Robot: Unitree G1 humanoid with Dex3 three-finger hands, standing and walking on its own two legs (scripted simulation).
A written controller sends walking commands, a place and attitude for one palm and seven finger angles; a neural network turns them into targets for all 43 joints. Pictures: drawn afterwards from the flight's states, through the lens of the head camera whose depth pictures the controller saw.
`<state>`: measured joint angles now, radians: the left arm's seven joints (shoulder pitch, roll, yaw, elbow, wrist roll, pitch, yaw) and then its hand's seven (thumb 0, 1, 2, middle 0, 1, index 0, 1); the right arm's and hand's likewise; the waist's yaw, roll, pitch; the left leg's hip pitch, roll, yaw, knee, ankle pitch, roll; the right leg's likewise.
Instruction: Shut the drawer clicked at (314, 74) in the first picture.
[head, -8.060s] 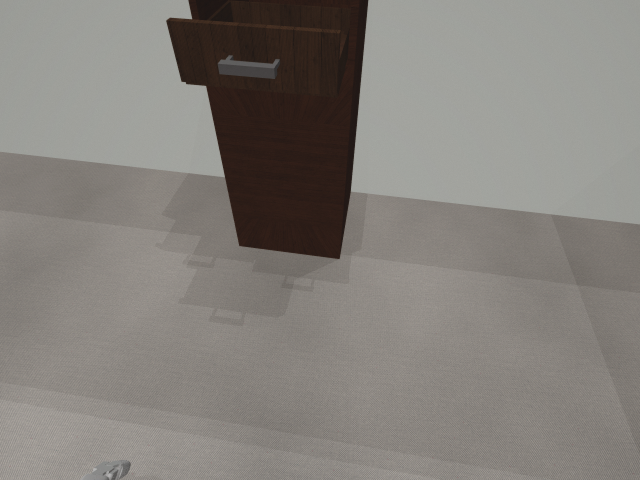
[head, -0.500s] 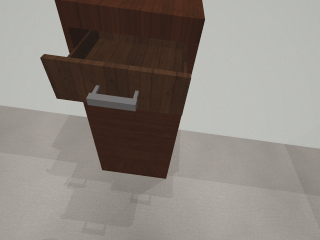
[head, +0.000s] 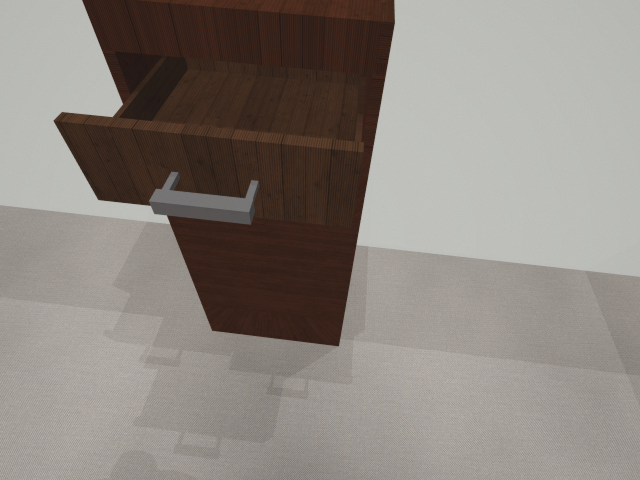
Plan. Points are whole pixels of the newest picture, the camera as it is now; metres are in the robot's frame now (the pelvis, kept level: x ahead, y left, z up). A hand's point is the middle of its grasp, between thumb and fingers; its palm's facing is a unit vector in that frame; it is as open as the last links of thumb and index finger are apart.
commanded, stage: come to a stop and stand still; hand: left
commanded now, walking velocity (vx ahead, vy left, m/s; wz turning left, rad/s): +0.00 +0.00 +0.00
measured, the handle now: (208, 195) +0.43 +0.19 +0.11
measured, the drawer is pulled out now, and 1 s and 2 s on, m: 0.18 0.18 0.18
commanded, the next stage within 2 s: look again from close up in 0.40 s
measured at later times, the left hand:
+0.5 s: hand out of the picture -0.04 +0.17 -0.17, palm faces +0.04 -0.99 -0.15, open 7.3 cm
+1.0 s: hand out of the picture +0.01 +0.19 -0.16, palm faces +0.02 -0.97 -0.22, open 7.3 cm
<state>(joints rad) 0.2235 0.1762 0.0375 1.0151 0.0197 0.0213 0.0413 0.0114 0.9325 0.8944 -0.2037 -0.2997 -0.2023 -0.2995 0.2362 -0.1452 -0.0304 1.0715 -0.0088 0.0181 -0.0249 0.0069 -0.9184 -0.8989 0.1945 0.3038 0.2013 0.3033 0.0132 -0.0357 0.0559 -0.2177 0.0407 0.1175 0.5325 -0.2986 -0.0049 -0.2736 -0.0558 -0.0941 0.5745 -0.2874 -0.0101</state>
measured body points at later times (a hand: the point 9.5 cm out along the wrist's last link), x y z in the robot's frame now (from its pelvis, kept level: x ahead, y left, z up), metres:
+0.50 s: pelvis -0.02 +0.02 +0.01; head -0.01 +0.03 +0.46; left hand -0.04 +0.23 -0.16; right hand -0.02 -0.20 -0.15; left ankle -0.01 +0.12 -0.73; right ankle +0.01 -0.11 -0.73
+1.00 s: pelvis +0.00 +0.02 +0.01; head +0.01 +0.00 +0.46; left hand +0.01 +0.25 -0.14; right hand -0.01 -0.19 -0.16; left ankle -0.01 +0.12 -0.73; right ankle +0.01 -0.11 -0.73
